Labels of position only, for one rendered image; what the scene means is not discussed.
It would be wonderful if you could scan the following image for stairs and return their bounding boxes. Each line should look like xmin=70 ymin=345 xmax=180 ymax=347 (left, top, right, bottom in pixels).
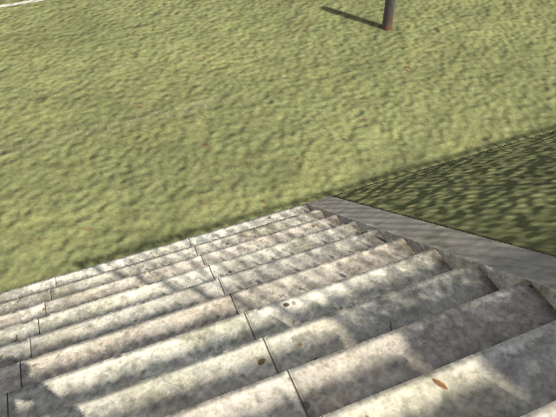
xmin=0 ymin=203 xmax=556 ymax=417

